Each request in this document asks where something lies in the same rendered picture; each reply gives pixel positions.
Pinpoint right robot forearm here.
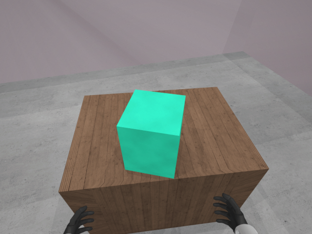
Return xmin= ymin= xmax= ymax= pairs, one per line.
xmin=234 ymin=224 xmax=258 ymax=234

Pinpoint robot right hand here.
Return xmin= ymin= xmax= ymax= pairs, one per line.
xmin=213 ymin=193 xmax=248 ymax=232

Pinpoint pedestal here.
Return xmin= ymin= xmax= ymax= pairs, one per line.
xmin=58 ymin=87 xmax=269 ymax=234

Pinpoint robot left hand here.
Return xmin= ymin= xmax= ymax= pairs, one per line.
xmin=63 ymin=206 xmax=94 ymax=234

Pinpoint carton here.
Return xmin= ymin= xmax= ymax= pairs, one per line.
xmin=117 ymin=89 xmax=186 ymax=179

